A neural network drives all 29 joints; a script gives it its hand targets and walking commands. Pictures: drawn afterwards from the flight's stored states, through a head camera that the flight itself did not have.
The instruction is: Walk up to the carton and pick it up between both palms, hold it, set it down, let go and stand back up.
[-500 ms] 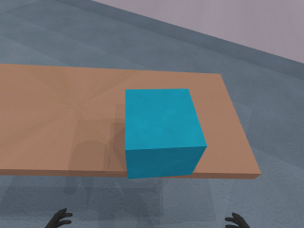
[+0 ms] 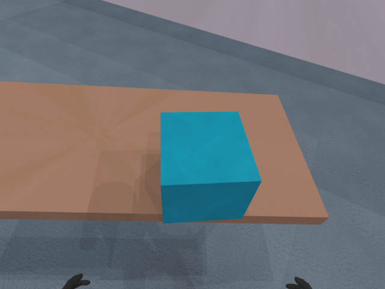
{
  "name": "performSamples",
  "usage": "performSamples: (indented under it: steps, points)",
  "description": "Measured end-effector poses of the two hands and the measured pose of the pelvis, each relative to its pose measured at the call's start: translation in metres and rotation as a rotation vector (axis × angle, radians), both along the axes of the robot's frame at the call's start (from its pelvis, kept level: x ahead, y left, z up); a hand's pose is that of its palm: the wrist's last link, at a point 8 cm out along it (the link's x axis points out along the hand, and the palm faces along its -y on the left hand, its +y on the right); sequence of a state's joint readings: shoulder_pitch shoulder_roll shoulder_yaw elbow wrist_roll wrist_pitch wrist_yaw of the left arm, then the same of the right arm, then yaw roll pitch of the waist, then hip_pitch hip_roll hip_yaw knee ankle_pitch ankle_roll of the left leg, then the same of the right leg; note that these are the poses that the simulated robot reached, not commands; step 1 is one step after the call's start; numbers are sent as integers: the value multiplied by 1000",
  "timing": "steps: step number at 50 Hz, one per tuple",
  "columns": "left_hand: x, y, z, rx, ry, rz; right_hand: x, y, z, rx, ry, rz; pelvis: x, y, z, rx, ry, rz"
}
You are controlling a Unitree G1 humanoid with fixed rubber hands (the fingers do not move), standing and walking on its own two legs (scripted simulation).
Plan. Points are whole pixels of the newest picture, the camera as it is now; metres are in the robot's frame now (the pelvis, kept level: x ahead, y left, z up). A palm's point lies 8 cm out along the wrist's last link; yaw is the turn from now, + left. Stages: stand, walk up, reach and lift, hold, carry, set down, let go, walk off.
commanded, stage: stand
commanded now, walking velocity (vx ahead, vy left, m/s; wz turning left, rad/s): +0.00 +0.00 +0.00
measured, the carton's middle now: (201, 166) +0.39 +0.00 +0.01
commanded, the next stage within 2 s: none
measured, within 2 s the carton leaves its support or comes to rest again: neither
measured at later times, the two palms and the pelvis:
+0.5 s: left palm out of the picture +0.05 +0.28 -0.12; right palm out of the picture +0.07 -0.25 -0.11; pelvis -0.02 +0.00 +0.00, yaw +0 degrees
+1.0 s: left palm out of the picture +0.03 +0.28 -0.13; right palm out of the picture +0.06 -0.25 -0.11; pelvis -0.03 +0.01 +0.00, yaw +0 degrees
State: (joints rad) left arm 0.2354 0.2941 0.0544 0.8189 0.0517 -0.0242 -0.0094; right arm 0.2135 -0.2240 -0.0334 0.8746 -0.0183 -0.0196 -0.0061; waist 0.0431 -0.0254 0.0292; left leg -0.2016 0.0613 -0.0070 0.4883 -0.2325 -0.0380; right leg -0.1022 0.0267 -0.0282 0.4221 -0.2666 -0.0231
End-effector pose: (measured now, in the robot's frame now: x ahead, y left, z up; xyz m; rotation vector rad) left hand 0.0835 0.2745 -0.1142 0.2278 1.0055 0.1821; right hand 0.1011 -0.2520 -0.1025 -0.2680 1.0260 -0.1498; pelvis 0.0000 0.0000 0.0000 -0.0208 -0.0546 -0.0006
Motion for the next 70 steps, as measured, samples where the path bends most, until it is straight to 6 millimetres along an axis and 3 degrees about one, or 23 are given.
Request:
performSamples:
  steps: [32, 70]
  points:
    - [-40, 4, -11, -15, 59, 22, -38, 1, -5, -4, 44, -22, -22, 4, 0, -5, -31, -1]
    - [-53, 5, -15, -20, 90, 32, -46, 1, -6, -5, 55, -27, -27, 5, 0, -7, -37, -1]
